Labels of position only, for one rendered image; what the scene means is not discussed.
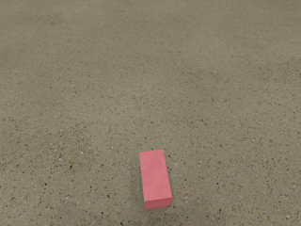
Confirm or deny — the carton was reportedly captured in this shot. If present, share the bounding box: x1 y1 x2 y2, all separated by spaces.
139 149 172 210

